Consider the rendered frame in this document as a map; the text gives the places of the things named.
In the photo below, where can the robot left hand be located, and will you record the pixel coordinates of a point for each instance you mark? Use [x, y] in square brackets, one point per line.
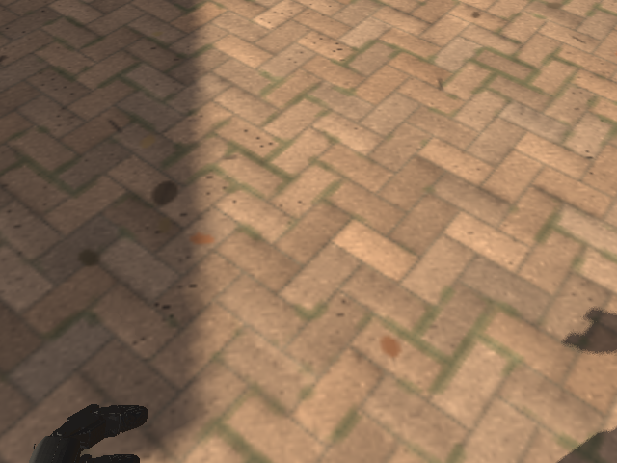
[86, 428]

